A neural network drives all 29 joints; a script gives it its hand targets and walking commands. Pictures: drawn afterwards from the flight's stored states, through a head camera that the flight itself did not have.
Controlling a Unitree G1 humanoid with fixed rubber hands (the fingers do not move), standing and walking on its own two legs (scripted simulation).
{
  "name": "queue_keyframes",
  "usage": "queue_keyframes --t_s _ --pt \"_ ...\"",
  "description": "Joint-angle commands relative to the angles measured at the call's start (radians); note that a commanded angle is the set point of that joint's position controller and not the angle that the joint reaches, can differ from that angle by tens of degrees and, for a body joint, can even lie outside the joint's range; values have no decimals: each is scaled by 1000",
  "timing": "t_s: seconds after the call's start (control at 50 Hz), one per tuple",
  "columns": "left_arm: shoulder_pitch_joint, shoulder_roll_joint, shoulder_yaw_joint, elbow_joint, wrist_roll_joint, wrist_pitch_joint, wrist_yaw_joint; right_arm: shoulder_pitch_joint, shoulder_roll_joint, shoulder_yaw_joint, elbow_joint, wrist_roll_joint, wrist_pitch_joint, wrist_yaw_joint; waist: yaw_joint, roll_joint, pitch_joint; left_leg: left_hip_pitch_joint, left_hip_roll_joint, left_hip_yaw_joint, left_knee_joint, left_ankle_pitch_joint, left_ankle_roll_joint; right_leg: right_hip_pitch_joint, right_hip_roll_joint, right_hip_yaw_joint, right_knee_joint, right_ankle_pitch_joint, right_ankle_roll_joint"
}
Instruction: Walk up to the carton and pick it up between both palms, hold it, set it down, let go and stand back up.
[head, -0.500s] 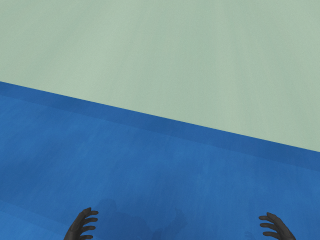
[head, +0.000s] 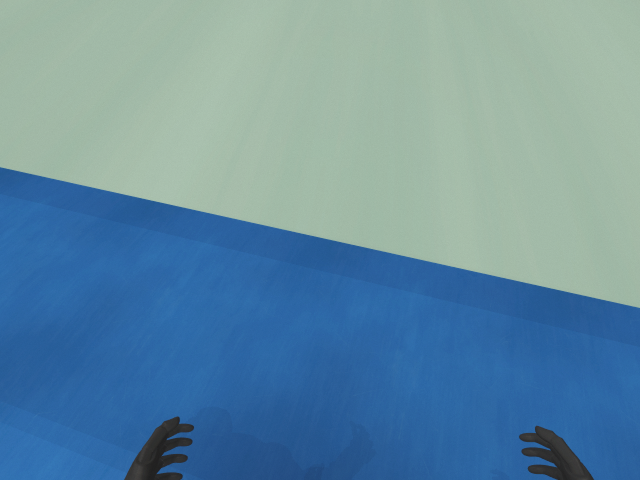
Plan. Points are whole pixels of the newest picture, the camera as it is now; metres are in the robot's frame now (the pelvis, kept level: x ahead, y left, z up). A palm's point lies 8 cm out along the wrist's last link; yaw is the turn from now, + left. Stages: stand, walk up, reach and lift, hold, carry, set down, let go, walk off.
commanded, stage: stand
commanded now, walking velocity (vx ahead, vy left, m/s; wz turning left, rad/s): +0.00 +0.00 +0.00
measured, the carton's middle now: out of the picture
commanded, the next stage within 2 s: walk up in 0.74 s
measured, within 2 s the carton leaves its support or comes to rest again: neither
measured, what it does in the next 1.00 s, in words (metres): stands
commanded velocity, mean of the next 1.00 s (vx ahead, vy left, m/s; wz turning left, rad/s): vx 0.00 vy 0.00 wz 0.00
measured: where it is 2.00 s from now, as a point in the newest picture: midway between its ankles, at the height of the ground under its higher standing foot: outside the picture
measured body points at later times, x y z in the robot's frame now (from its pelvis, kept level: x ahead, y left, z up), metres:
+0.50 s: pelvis -0.01 +0.00 +0.00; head -0.01 +0.00 +0.45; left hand +0.15 +0.25 -0.09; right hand +0.15 -0.29 -0.08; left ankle +0.02 +0.12 -0.72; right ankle +0.02 -0.13 -0.72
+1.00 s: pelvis -0.02 +0.00 +0.00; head -0.02 +0.00 +0.45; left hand +0.14 +0.26 -0.09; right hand +0.13 -0.29 -0.08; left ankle +0.02 +0.12 -0.72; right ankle +0.02 -0.13 -0.72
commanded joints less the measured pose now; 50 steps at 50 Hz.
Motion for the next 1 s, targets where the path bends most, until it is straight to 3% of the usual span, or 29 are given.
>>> queue_keyframes --t_s 0.0,0.04,0.14,0.32,0.36,0.38,0.48,0.5,0.54,0.68,0.84,0.88,0.9,0.92,0.94,0.98 --pt "-95 258 84 2 15 -47 -1 -50 -190 -77 2 -18 -47 2 5 -56 -67 24 86 -118 -157 139 79 21 -75 110 -169 145 -87" --pt "-104 276 89 1 20 -49 0 -42 -181 -77 -5 -19 -47 1 -9 -56 -69 34 80 -105 -153 146 72 16 -75 114 -184 139 -85" --pt "-89 270 90 11 13 -45 0 -45 -191 -73 8 -19 -47 0 2 -33 -62 32 89 -119 -167 151 75 21 -74 113 -178 143 -84" --pt "-84 269 86 21 15 -47 0 -47 -205 -80 24 -17 -44 1 5 -45 -68 45 85 -116 -166 140 71 24 -79 114 -186 136 -86" --pt "-95 274 85 28 14 -47 0 -40 -193 -75 27 -13 -44 2 -3 -77 -64 42 82 -111 -160 145 74 20 -80 115 -190 134 -83" --pt "-90 273 86 28 13 -48 0 -38 -197 -76 32 -17 -45 -2 0 -47 -54 46 84 -114 -164 157 75 8 -82 123 -198 133 -83" --pt "-98 272 83 34 11 -48 0 -41 -196 -69 42 -16 -47 2 3 -67 -54 44 89 -128 -182 136 77 14 -82 125 -201 101 -84" --pt "-87 269 82 38 9 -47 -2 -49 -206 -71 45 -16 -45 1 8 -36 -46 34 91 -128 -182 142 77 10 -78 119 -193 126 -82" --pt "-96 274 85 43 13 -46 0 -57 -190 -70 41 -15 -47 0 2 -63 -75 40 91 -120 -172 160 75 32 -77 111 -186 162 -83" --pt "-93 284 86 48 12 -46 -1 -51 -199 -70 56 -16 -47 -1 4 -36 -55 38 90 -123 -181 159 75 19 -79 120 -195 125 -81" --pt "-102 292 87 61 12 -45 -2 -41 -193 -67 67 -11 -44 3 -6 -74 -48 46 88 -119 -184 139 72 13 -86 134 -215 114 -82" --pt "-103 287 85 58 8 -44 -3 -50 -194 -64 71 -13 -45 4 3 -43 -39 43 88 -124 -194 126 72 4 -82 127 -213 88 -78" --pt "-107 288 85 64 11 -42 -2 -48 -188 -64 69 -11 -47 5 -5 -54 -38 41 92 -128 -197 117 71 0 -80 125 -214 76 -80" --pt "-132 363 135 33 -7 -18 -4 -8 -264 -96 17 -38 1 23 17 -54 69 -198 61 -215 -103 499 99 96 -112 89 -81 274 -102" --pt "-86 362 146 16 -9 -7 2 19 -250 -99 -1 -30 18 22 19 -59 16 -212 48 -165 -46 568 104 159 -148 102 -46 351 -142" --pt "-49 374 152 10 -6 11 5 47 -234 -110 -30 -27 37 23 9 -114 -24 -182 11 -77 58 450 83 136 -267 137 -98 406 -212"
